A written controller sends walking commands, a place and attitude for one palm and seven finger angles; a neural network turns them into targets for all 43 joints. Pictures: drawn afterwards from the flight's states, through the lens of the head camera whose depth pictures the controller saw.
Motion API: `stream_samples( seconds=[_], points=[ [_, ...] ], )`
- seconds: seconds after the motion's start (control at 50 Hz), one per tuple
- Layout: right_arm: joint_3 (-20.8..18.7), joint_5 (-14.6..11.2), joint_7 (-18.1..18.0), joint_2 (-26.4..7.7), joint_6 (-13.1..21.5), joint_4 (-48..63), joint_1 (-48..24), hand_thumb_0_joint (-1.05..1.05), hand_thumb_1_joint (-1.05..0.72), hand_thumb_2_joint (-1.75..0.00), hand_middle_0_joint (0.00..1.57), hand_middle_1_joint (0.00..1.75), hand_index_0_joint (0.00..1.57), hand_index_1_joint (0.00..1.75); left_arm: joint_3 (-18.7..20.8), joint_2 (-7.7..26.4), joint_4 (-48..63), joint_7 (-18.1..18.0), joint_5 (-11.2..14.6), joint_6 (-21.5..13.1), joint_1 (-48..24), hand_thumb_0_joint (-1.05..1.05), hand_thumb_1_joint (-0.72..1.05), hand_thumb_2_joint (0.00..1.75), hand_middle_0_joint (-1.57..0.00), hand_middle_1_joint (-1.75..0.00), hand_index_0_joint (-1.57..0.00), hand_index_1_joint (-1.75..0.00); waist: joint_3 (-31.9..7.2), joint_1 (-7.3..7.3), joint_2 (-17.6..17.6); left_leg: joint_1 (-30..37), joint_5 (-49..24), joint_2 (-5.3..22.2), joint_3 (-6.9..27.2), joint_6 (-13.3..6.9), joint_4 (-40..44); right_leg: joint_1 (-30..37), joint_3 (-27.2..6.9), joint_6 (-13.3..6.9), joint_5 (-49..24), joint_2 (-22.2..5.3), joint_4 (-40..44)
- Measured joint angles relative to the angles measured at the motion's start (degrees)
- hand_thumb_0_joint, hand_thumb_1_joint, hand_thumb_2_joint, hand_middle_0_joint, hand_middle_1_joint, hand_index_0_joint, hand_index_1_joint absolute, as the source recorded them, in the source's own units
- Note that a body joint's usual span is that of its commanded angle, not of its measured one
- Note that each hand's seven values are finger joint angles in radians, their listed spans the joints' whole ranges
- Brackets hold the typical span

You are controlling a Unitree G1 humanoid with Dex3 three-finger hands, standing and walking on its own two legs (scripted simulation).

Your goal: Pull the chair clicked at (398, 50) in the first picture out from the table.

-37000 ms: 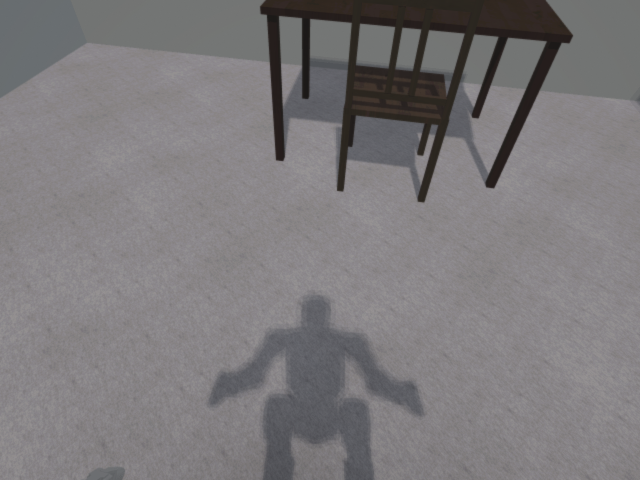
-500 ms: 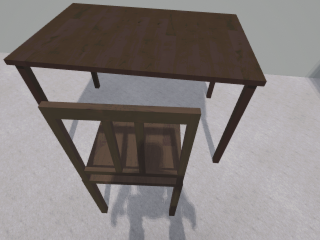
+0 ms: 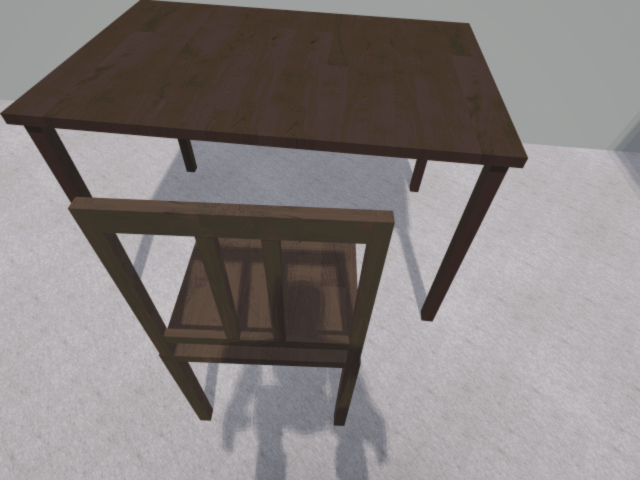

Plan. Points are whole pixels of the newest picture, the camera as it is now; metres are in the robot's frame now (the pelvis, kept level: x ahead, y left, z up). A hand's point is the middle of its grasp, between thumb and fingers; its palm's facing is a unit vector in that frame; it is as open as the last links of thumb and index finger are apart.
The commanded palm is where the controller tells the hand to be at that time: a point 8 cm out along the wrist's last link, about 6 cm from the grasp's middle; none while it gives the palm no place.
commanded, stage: raise the hand toward the chair's back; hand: left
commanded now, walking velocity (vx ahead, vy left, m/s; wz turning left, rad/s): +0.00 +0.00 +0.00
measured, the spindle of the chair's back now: (222, 292) +0.42 +0.19 -0.09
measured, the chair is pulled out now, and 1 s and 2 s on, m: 0.22 0.22 0.22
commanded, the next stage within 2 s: none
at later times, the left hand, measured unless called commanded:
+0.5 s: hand out of the picture +0.13 +0.18 -0.07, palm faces +0.16 -0.98 -0.06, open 10.2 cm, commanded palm +0.13 +0.23 -0.06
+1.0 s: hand (174, 443) +0.17 +0.19 -0.06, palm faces +0.03 -1.00 -0.04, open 14.6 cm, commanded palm +0.15 +0.25 -0.05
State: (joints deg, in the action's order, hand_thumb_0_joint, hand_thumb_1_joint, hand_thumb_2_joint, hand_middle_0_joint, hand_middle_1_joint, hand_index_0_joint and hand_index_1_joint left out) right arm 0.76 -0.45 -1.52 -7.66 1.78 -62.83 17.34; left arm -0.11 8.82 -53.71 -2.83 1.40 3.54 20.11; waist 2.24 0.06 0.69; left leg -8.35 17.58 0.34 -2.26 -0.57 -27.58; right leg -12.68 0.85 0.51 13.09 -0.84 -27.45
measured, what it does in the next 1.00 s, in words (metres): lowers itself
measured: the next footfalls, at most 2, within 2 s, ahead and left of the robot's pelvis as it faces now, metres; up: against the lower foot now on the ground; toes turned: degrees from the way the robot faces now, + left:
none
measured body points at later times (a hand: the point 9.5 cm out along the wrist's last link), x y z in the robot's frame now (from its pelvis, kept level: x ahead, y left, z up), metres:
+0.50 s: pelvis -0.03 -0.03 -0.11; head +0.03 +0.00 +0.34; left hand +0.12 +0.23 -0.06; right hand +0.23 -0.24 -0.14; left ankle -0.03 +0.11 -0.74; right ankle +0.02 -0.13 -0.74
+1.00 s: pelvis -0.03 -0.01 -0.10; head +0.04 +0.01 +0.35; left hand +0.17 +0.25 -0.05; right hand +0.15 -0.26 -0.17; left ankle -0.03 +0.11 -0.74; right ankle +0.02 -0.13 -0.74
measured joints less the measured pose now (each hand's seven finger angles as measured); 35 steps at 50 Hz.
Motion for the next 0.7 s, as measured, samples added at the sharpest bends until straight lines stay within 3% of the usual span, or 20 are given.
stream_samples(
  seconds=[0.02, 0.04, 0.08, 0.14, 0.18, 0.24, 0.28, 0.34, 0.4, 0.48, 0.54, 0.62, 0.7],
  points=[
    [0.4, -0.6, -1.0, -0.4, 2.1, 2.5, 1.5, 0.02, -0.92, -0.90, 0.20, 0.30, 0.20, 0.30, 1.2, 0.7, 11.7, -0.8, 2.2, 3.5, 3.4, 0.03, 0.93, 0.89, -0.20, -0.30, -0.21, -0.30, 0.2, 0.31, 0.2, -0.1, 0.2, -0.1, 0.0, 0.0, -0.4, -0.4, 0.0, -0.1, 0.3, -0.2, -0.9],
    [0.4, -1.0, -1.8, -0.9, 5.0, 4.8, 2.9, 0.02, -0.92, -0.90, 0.20, 0.30, 0.20, 0.30, 1.5, 1.6, 21.1, -2.1, 3.5, 2.2, 6.3, 0.03, 0.94, 0.89, -0.21, -0.30, -0.21, -0.30, -0.5, 0.43, 0.4, -0.7, 0.4, -0.4, 0.0, 0.0, -0.9, -1.2, 0.0, -0.2, 0.9, -0.5, -2.1],
    [0.1, -1.9, -2.4, -2.5, 10.2, 8.7, 4.2, 0.03, -0.93, -0.90, 0.20, 0.30, 0.20, 0.30, 1.9, 2.8, 34.3, -4.0, 6.1, -1.6, 8.4, 0.04, 0.93, 0.89, -0.20, -0.30, -0.20, -0.30, -2.1, -0.55, 0.0, -3.0, 0.9, -1.0, 1.0, 0.0, -3.1, -3.1, 0.9, -0.1, 2.2, -1.2, -4.6],
    [-1.1, -1.2, -2.0, -5.5, 14.6, 14.6, 2.3, 0.03, -0.92, -0.90, 0.20, 0.30, 0.20, 0.30, 3.6, 2.4, 42.5, -2.4, 8.0, -10.8, 4.0, 0.03, 0.89, 0.87, -0.19, -0.29, -0.19, -0.29, -4.6, -2.51, -1.5, -10.3, 2.9, -1.5, 2.6, -0.1, -9.8, -9.2, 2.4, -0.1, 4.2, -2.0, -10.0],
    [-2.1, -0.4, -0.8, -6.7, 16.0, 18.4, -0.4, 0.02, -0.92, -0.90, 0.20, 0.30, 0.20, 0.30, 5.2, 1.6, 43.3, 1.8, 9.6, -19.4, 0.4, 0.03, 0.85, 0.86, -0.19, -0.28, -0.19, -0.28, -7.4, -2.72, -1.1, -17.0, 4.8, -1.4, 2.1, 0.2, -15.5, -16.3, 1.9, -0.4, 6.0, -2.0, -15.8],
    [-3.9, -0.1, 1.8, -7.5, 16.3, 24.3, -4.6, 0.02, -0.91, -0.90, 0.20, 0.30, 0.20, 0.30, 6.5, 0.2, 42.8, 11.3, 11.3, -32.1, -1.7, 0.02, 0.79, 0.83, -0.18, -0.28, -0.18, -0.28, -9.9, -2.64, 0.4, -25.8, 8.4, -0.5, 1.2, 0.5, -24.3, -25.7, 0.9, -0.8, 8.8, -1.2, -24.5],
    [-4.7, -0.5, 2.9, -7.9, 15.7, 28.3, -6.8, 0.02, -0.91, -0.90, 0.20, 0.30, 0.20, 0.30, 6.6, 0.0, 41.9, 16.7, 11.0, -36.7, -0.9, 0.01, 0.74, 0.82, -0.18, -0.27, -0.18, -0.27, -10.9, -2.36, 1.4, -30.6, 10.6, -0.1, 1.0, 0.7, -29.5, -30.7, 0.6, -1.1, 10.8, -0.9, -29.7],
    [-5.5, -1.1, 2.8, -8.4, 13.7, 33.4, -9.0, 0.02, -0.91, -0.90, 0.20, 0.30, 0.20, 0.30, 6.2, 0.1, 42.4, 20.0, 11.0, -35.0, 2.5, 0.01, 0.67, 0.79, -0.18, -0.26, -0.18, -0.26, -11.3, -1.31, 2.5, -36.1, 13.2, 0.2, 1.5, 1.3, -35.8, -36.2, 1.0, -1.7, 13.4, -0.8, -35.9],
    [-5.5, -1.1, 2.0, -8.2, 12.7, 36.2, -10.0, 0.02, -0.91, -0.90, 0.20, 0.30, 0.20, 0.30, 6.8, 0.5, 46.0, 17.7, 11.0, -32.4, 7.2, 0.01, 0.59, 0.76, -0.18, -0.25, -0.18, -0.25, -10.9, 0.15, 2.4, -39.9, 15.0, 0.5, 2.9, 1.7, -40.1, -39.3, 2.3, -2.2, 15.1, -0.6, -39.4],
    [-4.0, -0.5, 1.0, -6.9, 13.0, 35.6, -10.3, 0.01, -0.91, -0.90, 0.20, 0.30, 0.20, 0.30, 8.5, 2.1, 53.0, 15.2, 11.6, -35.0, 10.4, 0.01, 0.49, 0.72, -0.16, -0.24, -0.16, -0.24, -10.8, 1.85, 1.2, -44.2, 16.4, 0.8, 5.5, 2.3, -44.2, -42.0, 4.9, -2.8, 16.3, -0.5, -41.9],
    [-1.9, -0.6, 0.6, -5.8, 13.3, 33.4, -10.6, 0.01, -0.91, -0.90, 0.20, 0.30, 0.20, 0.30, 9.0, 3.3, 55.0, 17.7, 12.9, -36.4, 7.7, 0.01, 0.42, 0.69, -0.15, -0.23, -0.15, -0.23, -10.5, 2.42, -0.3, -46.8, 16.8, 0.8, 7.0, 2.6, -46.2, -43.7, 6.3, -3.1, 16.6, -0.5, -42.9],
    [0.3, -1.5, 0.0, -3.7, 12.3, 31.1, -9.6, 0.02, -0.90, -0.90, 0.20, 0.30, 0.20, 0.30, 8.9, 4.5, 54.1, 22.6, 14.1, -30.6, 2.3, 0.01, 0.33, 0.65, -0.14, -0.21, -0.14, -0.21, -10.1, 1.99, -1.8, -48.2, 16.6, 0.9, 7.2, 2.6, -46.6, -44.9, 6.4, -3.0, 16.2, -0.5, -43.0],
    [0.4, -1.9, -0.5, -2.1, 11.0, 30.2, -7.0, 0.02, -0.90, -0.90, 0.20, 0.30, 0.21, 0.30, 9.5, 4.5, 54.2, 22.5, 14.7, -23.7, 1.6, 0.01, 0.24, 0.61, -0.14, -0.20, -0.14, -0.20, -10.0, 0.35, -2.7, -46.7, 16.0, 1.0, 6.0, 2.1, -44.5, -44.0, 5.3, -2.4, 15.3, -0.3, -41.1]
  ],
)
